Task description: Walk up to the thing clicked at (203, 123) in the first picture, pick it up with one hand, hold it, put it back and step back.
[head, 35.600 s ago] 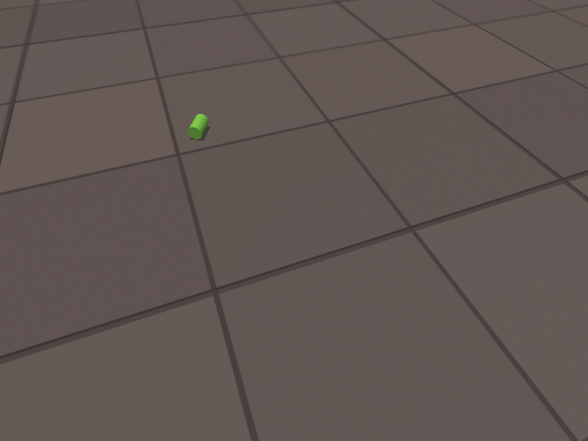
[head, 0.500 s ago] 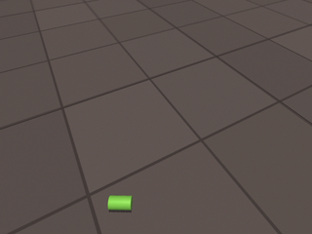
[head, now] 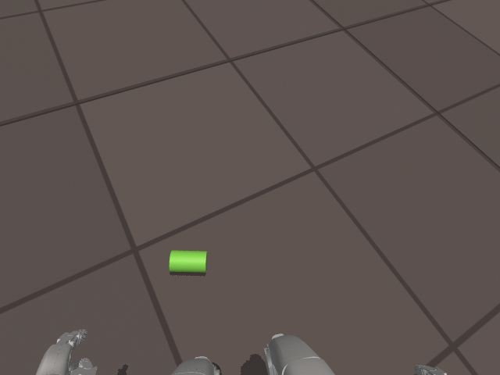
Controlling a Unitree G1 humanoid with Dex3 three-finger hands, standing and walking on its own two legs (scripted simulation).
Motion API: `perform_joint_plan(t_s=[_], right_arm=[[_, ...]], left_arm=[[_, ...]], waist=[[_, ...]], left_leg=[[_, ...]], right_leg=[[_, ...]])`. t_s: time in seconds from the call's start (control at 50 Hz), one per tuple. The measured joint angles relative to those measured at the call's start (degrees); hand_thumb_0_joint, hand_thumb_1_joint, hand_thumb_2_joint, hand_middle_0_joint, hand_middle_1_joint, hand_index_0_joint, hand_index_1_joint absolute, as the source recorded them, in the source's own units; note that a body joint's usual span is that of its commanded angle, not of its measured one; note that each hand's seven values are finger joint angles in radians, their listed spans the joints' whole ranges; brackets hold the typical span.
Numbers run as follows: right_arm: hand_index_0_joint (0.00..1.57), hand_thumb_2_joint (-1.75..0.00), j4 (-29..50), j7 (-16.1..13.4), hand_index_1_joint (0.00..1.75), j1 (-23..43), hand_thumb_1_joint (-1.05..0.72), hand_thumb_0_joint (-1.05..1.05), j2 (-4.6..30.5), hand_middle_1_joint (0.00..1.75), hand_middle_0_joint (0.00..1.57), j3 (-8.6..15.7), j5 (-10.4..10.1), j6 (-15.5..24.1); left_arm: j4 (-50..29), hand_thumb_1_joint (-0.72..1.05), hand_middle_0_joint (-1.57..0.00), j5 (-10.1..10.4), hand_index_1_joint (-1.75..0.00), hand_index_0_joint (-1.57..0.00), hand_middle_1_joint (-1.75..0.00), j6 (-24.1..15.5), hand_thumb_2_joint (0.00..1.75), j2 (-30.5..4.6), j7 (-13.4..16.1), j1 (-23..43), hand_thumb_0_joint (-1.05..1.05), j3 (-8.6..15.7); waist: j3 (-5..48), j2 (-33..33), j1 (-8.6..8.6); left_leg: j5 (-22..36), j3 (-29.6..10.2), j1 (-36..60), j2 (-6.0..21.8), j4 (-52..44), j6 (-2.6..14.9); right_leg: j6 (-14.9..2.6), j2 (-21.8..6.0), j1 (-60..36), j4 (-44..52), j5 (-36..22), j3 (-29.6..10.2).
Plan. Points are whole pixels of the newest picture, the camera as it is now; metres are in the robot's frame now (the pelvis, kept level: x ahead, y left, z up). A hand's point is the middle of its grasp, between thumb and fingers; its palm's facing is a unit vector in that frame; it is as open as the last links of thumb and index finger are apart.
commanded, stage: step back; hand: left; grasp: from above
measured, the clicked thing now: (188, 261) +0.51 +0.17 -0.72
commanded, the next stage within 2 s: none
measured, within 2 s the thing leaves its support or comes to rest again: neither
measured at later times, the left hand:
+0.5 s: hand out of the picture -0.02 +0.24 -0.13, palm faces -0.04 -0.91 -0.42, open 7.4 cm
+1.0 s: hand out of the picture -0.18 +0.26 -0.16, palm faces -0.04 -0.92 -0.40, open 7.4 cm
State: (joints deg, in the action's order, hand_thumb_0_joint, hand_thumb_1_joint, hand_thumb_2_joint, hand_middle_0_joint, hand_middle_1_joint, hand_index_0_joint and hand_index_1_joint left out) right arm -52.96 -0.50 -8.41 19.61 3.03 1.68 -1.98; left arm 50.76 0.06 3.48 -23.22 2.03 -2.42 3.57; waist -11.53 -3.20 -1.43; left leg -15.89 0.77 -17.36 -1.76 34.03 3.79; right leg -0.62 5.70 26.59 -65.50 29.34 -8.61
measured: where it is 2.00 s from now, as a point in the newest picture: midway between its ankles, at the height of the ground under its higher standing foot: outside the picture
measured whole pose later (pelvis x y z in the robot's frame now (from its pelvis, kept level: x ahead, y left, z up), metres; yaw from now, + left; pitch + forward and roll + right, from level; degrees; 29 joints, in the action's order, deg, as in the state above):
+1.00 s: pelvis -0.28 -0.02 -0.01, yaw -3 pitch -2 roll -1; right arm -46.6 -0.9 -6.3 20.9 2.3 2.3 -0.8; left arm 47.5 -0.8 3.8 -23.6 0.6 -10.4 5.1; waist -9.7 -1.4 0.5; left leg -12.4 0.7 -22.6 2.8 36.6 0.4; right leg 1.3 1.9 18.9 -53.9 29.2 -5.1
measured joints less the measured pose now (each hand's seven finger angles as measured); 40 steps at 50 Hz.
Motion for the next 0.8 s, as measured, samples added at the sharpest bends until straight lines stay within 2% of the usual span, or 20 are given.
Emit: perform_joint_plan(t_s=[0.08,0.14,0.24,0.3,0.34,0.36,0.4,0.44,0.5,0.56,0.62,0.64,0.68,0.7,0.72,0.76,0.8], right_arm=[[0.21,-0.89,2.23,-0.53,0.30,0.84,-0.90,0.01,-0.73,0.30,0.20,-0.13,-0.24,0.58],[0.21,-0.89,3.61,-0.58,0.30,1.62,-0.90,0.01,-0.87,0.30,0.20,-0.32,-0.33,0.81],[0.21,-0.89,4.57,-0.22,0.30,2.44,-0.90,0.01,-0.23,0.30,0.20,-0.55,-0.31,0.70],[0.21,-0.89,4.24,0.11,0.30,2.53,-0.90,0.01,0.68,0.30,0.20,-0.54,-0.29,0.28],[0.21,-0.89,3.44,0.20,0.30,2.60,-0.90,0.01,1.77,0.30,0.20,-0.25,-0.58,-0.14],[0.21,-0.89,2.94,0.16,0.30,2.28,-0.90,0.01,1.94,0.30,0.20,-0.05,-0.77,-0.41],[0.21,-0.89,2.18,0.07,0.30,1.33,-0.90,0.01,2.02,0.30,0.20,0.16,-0.91,-0.92],[0.20,-0.89,1.95,0.09,0.30,0.11,-0.90,0.01,2.65,0.30,0.20,0.25,-1.15,-0.86],[0.20,-0.89,2.02,-0.10,0.30,-1.74,-0.90,0.01,3.69,0.30,0.20,0.12,-1.23,-0.37],[0.20,-0.89,1.88,-0.41,0.30,-3.22,-0.90,0.01,4.30,0.30,0.20,0.07,-1.13,-0.48],[0.20,-0.89,1.83,-0.40,0.30,-3.84,-0.90,0.01,4.24,0.30,0.20,0.10,-0.85,-0.60],[0.20,-0.89,1.86,-0.32,0.30,-3.91,-0.90,0.01,4.14,0.30,0.20,0.15,-0.74,-0.48],[0.20,-0.89,1.96,-0.15,0.30,-4.01,-0.90,0.01,3.84,0.30,0.20,0.33,-0.48,0.12],[0.20,-0.89,1.74,-0.14,0.30,-3.57,-0.90,0.01,3.01,0.30,0.20,0.45,-0.14,0.33],[0.20,-0.89,1.75,0.17,0.30,-3.30,-0.90,0.01,2.52,0.30,0.20,0.27,0.03,0.36],[0.20,-0.89,2.02,0.67,0.30,-3.07,-0.90,0.01,1.97,0.30,0.20,-0.26,0.30,0.60],[0.20,-0.89,2.13,0.50,0.30,-2.83,-0.90,0.01,1.14,0.30,0.20,-0.82,0.52,0.73]], left_arm=[[0.00,0.91,-0.20,-0.22,-0.30,-0.20,-0.30,0.26,0.89,0.42,-0.35,-2.97,0.00,0.06],[-0.01,0.91,-0.20,-0.35,-0.30,-0.20,-0.30,0.42,0.89,0.70,-0.52,-4.44,0.00,0.23],[-0.33,0.91,-0.20,-0.82,-0.30,-0.20,-0.30,0.12,0.89,1.06,-1.31,-6.04,0.00,0.61],[-0.59,0.91,-0.20,-1.03,-0.30,-0.20,-0.30,-0.47,0.89,1.21,-2.03,-7.24,0.00,0.87],[-0.40,0.91,-0.20,-1.51,-0.30,-0.20,-0.30,-0.92,0.89,2.17,-2.25,-7.90,0.00,0.97],[-0.67,0.91,-0.20,-1.67,-0.30,-0.20,-0.30,-0.99,0.89,2.33,-2.49,-8.57,0.00,0.83],[-1.41,0.91,-0.20,-1.93,-0.30,-0.20,-0.30,-0.87,0.89,2.31,-2.64,-9.56,0.00,0.66],[-1.67,0.91,-0.20,-1.94,-0.30,-0.20,-0.30,-0.71,0.89,2.73,-2.16,-9.67,0.00,0.51],[-2.67,0.90,-0.20,-2.12,-0.30,-0.20,-0.30,-0.64,0.89,3.12,-1.74,-9.10,0.00,0.44],[-4.56,0.90,-0.20,-2.27,-0.30,-0.20,-0.30,-0.94,0.89,3.15,-1.40,-7.74,0.01,0.30],[-6.47,0.90,-0.20,-2.21,-0.30,-0.20,-0.30,-1.07,0.89,2.75,-1.23,-5.95,0.00,-0.01],[-6.96,0.90,-0.20,-2.08,-0.30,-0.20,-0.30,-0.99,0.89,2.52,-1.27,-5.32,0.00,-0.13],[-7.61,0.90,-0.20,-1.67,-0.30,-0.20,-0.30,-0.59,0.89,1.93,-1.46,-4.16,0.00,-0.33],[-7.54,0.90,-0.20,-1.49,-0.30,-0.20,-0.30,-0.30,0.89,1.39,-1.50,-3.50,0.00,-0.20],[-7.13,0.90,-0.20,-1.25,-0.30,-0.20,-0.30,0.00,0.89,1.27,-1.45,-3.24,0.00,-0.02],[-5.83,0.91,-0.20,-1.20,-0.30,-0.20,-0.30,0.68,0.89,1.36,-1.32,-3.21,0.00,0.27],[-5.18,0.91,-0.20,-0.68,-0.30,-0.20,-0.30,1.02,0.89,0.95,-1.15,-3.67,0.00,0.65]], waist=[[0.09,0.30,0.12],[-0.07,0.66,0.24],[0.41,1.96,0.59],[1.74,2.96,0.99],[2.11,5.50,0.68],[2.71,5.76,0.64],[3.55,4.43,1.68],[3.80,4.04,2.15],[4.01,4.13,2.08],[3.53,4.03,1.81],[2.66,3.49,1.41],[2.39,3.27,1.24],[1.96,2.58,0.75],[1.16,0.84,1.04],[0.86,0.20,1.35],[1.20,1.16,0.32],[1.84,1.17,0.09]], left_leg=[[1.18,1.85,-0.01,0.26,-0.80,0.42],[1.73,3.15,-0.81,0.45,-0.15,0.62],[2.70,4.66,-3.17,1.36,1.85,0.33],[3.57,5.09,-5.15,2.08,3.03,-0.46],[4.07,3.44,-6.16,3.31,3.82,-1.32],[0.07,1.89,-7.05,2.44,5.38,-2.09],[-8.50,-1.93,-9.47,-1.50,14.55,-3.33],[-9.95,-5.28,-10.76,-4.42,23.33,-3.71],[-10.47,-7.40,-9.80,-5.52,28.80,-4.34],[-12.74,-6.97,-6.19,-4.24,25.87,-5.01],[-13.18,-4.87,-1.54,-1.75,16.68,-4.84],[-12.04,-4.15,0.12,-0.99,12.72,-4.55],[-5.86,-2.78,3.60,-0.16,3.54,-3.70],[-4.54,-1.87,3.83,-1.21,2.78,-3.21],[-4.43,-1.29,3.33,-1.36,3.34,-2.83],[-3.86,-2.26,1.81,-0.12,4.02,-2.33],[-2.04,-2.66,1.15,0.78,2.52,-2.45]], right_leg=[[1.29,-0.81,-3.46,3.74,-0.71,0.68],[1.40,-1.94,-5.99,9.18,-0.79,1.35],[0.42,-3.91,-8.96,16.80,-1.30,4.30],[-1.12,-5.06,-11.93,24.65,-5.26,6.63],[-0.62,-3.85,-12.72,27.13,-7.72,8.25],[-0.79,-3.90,-12.40,27.20,-8.11,8.67],[-1.36,-5.22,-11.64,27.43,-8.99,8.09],[-1.25,-6.13,-11.66,29.39,-10.90,8.11],[-1.05,-6.72,-10.67,31.53,-13.45,8.84],[-0.99,-7.36,-9.06,31.66,-14.90,10.10],[-0.60,-8.27,-6.85,30.28,-15.72,11.50],[-0.41,-8.59,-5.91,29.43,-15.85,11.94],[0.20,-9.45,-3.67,26.83,-15.70,12.56],[0.29,-10.50,-2.83,25.58,-15.73,11.64],[0.19,-9.84,-1.90,23.84,-12.06,10.16],[-0.04,-5.33,0.48,14.53,-2.73,6.27],[-0.65,-1.54,2.24,4.42,-0.38,2.69]])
